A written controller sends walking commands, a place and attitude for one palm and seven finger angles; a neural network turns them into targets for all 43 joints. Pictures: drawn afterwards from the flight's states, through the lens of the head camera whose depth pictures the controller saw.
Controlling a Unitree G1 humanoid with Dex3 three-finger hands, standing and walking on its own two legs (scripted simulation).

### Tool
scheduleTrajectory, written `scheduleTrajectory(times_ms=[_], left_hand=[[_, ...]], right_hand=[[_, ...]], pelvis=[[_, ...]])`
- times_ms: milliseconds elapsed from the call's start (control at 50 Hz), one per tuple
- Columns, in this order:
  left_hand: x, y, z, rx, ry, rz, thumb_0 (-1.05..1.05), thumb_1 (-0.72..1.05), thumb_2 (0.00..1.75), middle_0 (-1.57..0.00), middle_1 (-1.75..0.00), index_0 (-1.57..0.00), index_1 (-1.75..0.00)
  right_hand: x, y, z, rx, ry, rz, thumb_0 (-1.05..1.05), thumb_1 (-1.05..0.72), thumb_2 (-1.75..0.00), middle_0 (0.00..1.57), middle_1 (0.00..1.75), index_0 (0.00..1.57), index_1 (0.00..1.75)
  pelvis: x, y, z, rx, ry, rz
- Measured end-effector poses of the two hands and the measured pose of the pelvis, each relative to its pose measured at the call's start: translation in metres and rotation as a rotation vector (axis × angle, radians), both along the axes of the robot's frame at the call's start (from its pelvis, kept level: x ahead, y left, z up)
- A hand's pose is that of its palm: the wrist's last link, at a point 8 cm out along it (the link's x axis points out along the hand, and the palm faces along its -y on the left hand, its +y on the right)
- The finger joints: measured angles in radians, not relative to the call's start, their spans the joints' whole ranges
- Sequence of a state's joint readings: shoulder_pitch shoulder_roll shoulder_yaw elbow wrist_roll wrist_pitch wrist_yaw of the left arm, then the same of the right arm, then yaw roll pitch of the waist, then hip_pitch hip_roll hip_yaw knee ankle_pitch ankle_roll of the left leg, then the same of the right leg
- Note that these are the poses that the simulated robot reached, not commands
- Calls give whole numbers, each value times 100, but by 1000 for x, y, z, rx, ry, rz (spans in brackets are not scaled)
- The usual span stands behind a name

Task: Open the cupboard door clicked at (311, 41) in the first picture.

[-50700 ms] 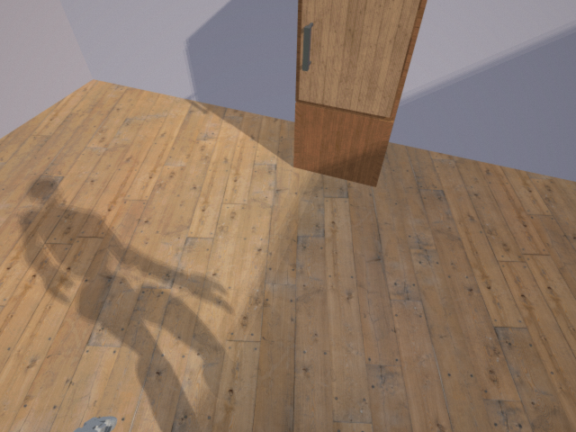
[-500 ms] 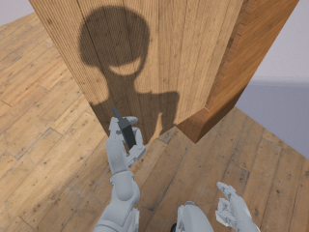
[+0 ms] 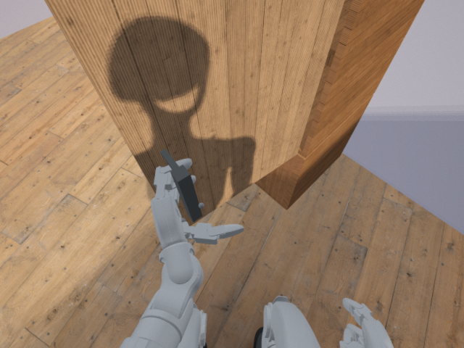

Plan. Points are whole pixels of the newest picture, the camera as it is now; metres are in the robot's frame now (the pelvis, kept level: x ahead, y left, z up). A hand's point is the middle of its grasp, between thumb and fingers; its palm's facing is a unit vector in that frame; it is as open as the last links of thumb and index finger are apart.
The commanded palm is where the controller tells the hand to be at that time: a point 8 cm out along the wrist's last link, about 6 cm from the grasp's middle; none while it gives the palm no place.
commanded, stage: open thumb and fingers to let go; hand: left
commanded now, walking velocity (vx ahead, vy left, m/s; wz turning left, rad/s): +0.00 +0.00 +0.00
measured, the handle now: (182, 188) +0.39 +0.10 +0.01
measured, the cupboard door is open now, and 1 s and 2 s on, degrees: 82 81 81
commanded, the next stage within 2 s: slide the hand sideways off the handle in 0.20 s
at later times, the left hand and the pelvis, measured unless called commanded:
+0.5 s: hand (189, 221) +0.32 +0.08 +0.01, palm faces -0.21 -0.98 -0.07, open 16.1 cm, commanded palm +0.30 +0.12 +0.02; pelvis +0.00 +0.03 -0.01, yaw +0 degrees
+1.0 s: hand (169, 245) +0.28 +0.11 +0.02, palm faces -0.14 -0.99 -0.01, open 16.4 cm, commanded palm +0.26 +0.17 +0.02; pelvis +0.01 +0.04 -0.01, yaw -1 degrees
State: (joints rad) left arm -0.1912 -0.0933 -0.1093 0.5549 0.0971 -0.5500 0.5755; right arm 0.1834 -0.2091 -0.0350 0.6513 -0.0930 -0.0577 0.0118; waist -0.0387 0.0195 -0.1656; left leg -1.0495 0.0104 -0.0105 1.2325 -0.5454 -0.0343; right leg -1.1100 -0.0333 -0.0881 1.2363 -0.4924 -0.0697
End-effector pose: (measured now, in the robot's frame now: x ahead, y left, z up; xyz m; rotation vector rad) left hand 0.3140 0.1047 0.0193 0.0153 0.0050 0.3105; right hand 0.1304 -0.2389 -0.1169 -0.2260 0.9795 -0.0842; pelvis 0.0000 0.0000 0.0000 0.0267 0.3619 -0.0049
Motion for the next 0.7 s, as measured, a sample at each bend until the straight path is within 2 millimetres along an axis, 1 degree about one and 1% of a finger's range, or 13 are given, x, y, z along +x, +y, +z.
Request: scheduleTrajectory(times_ms=[180,280,340,380,440,500,540,600,700], left_hand=[[2,-1,-1,0,-6,-38,-1,-49,31,-28,-75,-28,-75],[2,3,-1,0,-6,-49,-1,-50,30,-35,-63,-34,-65],[2,5,-1,8,-8,-69,-1,-50,30,-37,-58,-35,-61],[1,11,-2,48,-24,-179,-1,-50,30,-36,-53,-30,-56],[1,24,-2,108,-33,-399,-1,-50,30,-30,-46,-22,-47],[1,31,-2,60,1,-521,-1,-50,30,-24,-40,-18,-41],[-1,31,-3,-7,27,-529,-1,-51,30,-22,-37,-16,-37],[-8,30,-1,-69,28,-494,-1,-51,30,-17,-34,-15,-34],[-21,29,0,-44,-19,-487,-1,-50,30,-13,-31,-15,-31]], right_hand=[[10,25,3,15,-27,25,1,-91,-90,20,30,21,30],[15,35,4,19,-31,42,0,-91,-90,20,30,21,30],[16,40,4,19,-29,52,0,-91,-90,20,30,21,30],[15,41,3,19,-26,52,0,-91,-90,20,30,21,30],[12,40,3,15,-25,35,0,-91,-90,21,30,21,30],[9,38,4,15,-27,7,0,-91,-90,21,30,21,30],[8,38,7,15,-32,-5,1,-91,-90,20,30,21,30],[9,39,12,14,-47,-10,1,-91,-90,20,30,21,30],[16,42,14,12,-73,6,1,-91,-90,20,30,21,30]], pelvis=[[-2,12,0,-13,-2,-4],[-2,19,0,-20,-1,-3],[-3,23,-1,-22,0,-2],[-3,25,-3,-23,0,2],[-3,28,-6,-29,-8,9],[-4,34,-5,-37,-20,9],[-4,37,-4,-38,-22,6],[-2,41,-3,-34,-17,-1],[0,44,-8,-32,-7,-9]])
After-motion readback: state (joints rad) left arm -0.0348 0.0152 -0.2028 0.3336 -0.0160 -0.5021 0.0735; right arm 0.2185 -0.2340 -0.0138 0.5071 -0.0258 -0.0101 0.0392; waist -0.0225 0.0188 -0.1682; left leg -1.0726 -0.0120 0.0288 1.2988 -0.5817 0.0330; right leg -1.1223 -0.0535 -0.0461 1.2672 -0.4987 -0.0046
